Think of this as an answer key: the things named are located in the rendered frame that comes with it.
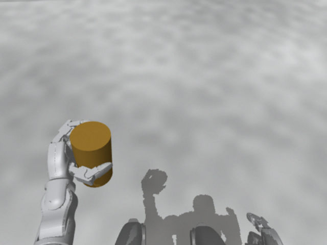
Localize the right robot hand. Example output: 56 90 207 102
245 213 283 245

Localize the can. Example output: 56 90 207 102
69 121 112 188

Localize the left robot arm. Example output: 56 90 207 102
34 178 78 245

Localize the left robot hand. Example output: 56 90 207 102
47 119 113 186

